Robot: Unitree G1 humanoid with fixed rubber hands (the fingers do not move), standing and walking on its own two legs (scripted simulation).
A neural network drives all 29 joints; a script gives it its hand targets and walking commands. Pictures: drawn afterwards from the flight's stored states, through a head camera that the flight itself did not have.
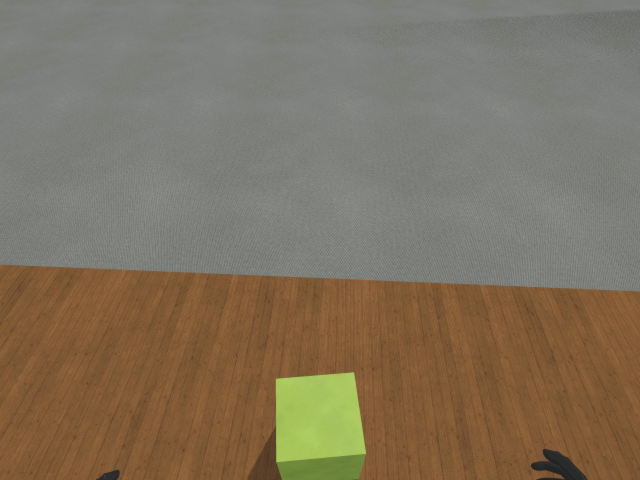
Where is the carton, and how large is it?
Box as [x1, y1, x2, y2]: [276, 372, 365, 479]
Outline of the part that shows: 353,372 276,379 276,462 282,479 358,478 365,455 365,449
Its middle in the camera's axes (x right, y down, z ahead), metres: +0.00 +0.51 +1.06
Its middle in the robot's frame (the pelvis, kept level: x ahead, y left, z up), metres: +0.40 +0.03 -0.65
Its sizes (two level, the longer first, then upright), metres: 0.210 0.200 0.250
